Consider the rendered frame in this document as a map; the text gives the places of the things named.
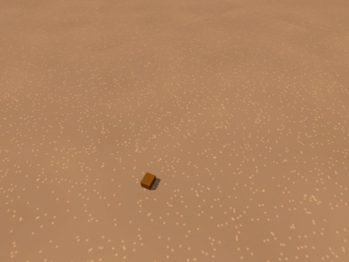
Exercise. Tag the small box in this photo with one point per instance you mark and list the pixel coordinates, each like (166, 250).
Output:
(148, 181)

